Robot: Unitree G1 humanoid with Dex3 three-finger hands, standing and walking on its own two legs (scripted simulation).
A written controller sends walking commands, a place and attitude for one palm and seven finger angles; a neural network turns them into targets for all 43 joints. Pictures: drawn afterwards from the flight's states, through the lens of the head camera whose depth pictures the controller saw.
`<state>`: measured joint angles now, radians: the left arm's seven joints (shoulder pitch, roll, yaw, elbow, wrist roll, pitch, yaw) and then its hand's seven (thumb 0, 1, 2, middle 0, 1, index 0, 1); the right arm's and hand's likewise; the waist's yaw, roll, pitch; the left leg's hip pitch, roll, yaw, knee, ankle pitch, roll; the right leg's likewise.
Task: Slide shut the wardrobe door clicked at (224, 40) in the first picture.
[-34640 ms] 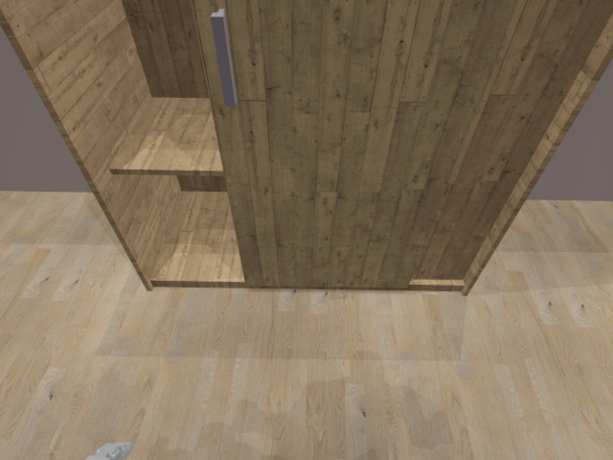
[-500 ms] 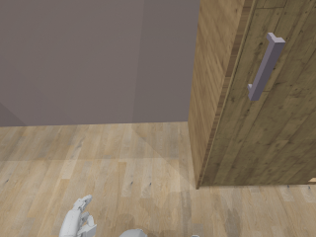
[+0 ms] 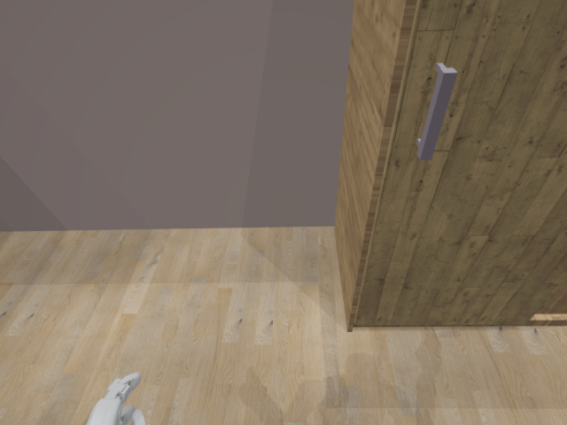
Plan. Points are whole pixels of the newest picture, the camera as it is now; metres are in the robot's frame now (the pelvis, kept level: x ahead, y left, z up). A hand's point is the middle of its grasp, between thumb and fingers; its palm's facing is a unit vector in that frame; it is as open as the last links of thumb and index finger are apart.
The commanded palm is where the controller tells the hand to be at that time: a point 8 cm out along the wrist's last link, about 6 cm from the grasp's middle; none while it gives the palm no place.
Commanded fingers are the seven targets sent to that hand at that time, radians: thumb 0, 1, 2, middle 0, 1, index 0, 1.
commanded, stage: stop stepping back and stand still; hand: right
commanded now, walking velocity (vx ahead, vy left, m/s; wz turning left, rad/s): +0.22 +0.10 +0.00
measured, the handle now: (432, 113) +0.65 -0.25 +0.16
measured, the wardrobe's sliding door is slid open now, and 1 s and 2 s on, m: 0.00 0.00 0.00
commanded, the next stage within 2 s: let the arm hang, fingers relaxed in 0.94 s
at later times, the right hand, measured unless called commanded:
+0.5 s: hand out of the picture +0.16 -0.28 +0.17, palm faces +0.48 +0.79 -0.39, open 7.4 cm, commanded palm +0.10 -0.32 +0.19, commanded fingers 0.00 -0.90 -0.90 0.20 0.30 0.20 0.30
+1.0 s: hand out of the picture +0.19 -0.31 +0.16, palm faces +0.45 +0.79 -0.41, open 7.4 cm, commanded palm +0.13 -0.34 +0.19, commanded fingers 0.00 -0.90 -0.90 0.20 0.30 0.20 0.30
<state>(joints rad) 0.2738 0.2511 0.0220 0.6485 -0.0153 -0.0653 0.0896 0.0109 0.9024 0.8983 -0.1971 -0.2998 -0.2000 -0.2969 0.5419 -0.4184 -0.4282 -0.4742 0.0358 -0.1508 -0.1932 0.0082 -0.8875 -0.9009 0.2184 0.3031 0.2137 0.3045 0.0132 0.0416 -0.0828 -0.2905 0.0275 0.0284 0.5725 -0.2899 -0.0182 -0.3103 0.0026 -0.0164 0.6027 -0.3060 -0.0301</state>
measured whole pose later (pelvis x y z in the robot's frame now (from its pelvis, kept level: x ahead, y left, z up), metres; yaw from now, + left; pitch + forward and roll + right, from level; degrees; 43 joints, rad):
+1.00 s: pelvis -0.01 -0.04 +0.01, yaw +0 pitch +0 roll +1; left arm 0.19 0.17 -0.03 0.63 -0.01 -0.08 0.06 0.01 0.90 0.90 -0.20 -0.30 -0.20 -0.30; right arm 0.52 -0.37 -0.39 -0.46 0.04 -0.14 -0.17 0.01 -0.89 -0.90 0.21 0.30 0.21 0.30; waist -0.01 0.01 -0.01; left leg -0.19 0.01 0.02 0.47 -0.29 -0.02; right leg -0.31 -0.04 -0.10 0.54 -0.24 -0.03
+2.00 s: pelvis -0.03 -0.03 +0.02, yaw +1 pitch -1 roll +0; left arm 0.16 0.26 0.02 1.13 0.02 0.01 -0.01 0.00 0.90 0.90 -0.20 -0.30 -0.20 -0.30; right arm 0.15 -0.26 0.00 1.13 -0.02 -0.01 -0.02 0.00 -0.91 -0.90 0.20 0.30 0.20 0.30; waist 0.01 -0.02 0.04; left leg -0.13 0.02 0.01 0.38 -0.22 -0.01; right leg -0.21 -0.02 -0.11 0.36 -0.13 -0.03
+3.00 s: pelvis +0.03 -0.01 +0.02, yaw +1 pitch -1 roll -1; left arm 0.07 0.34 0.01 1.13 0.02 0.01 0.00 0.00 0.90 0.90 -0.20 -0.30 -0.20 -0.30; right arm 0.10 -0.32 0.00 1.12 -0.01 -0.01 -0.02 0.00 -0.91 -0.90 0.21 0.30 0.20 0.30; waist 0.01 0.00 0.06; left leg -0.01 0.00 0.01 0.27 -0.24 0.02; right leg -0.10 -0.04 -0.11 0.29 -0.17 0.01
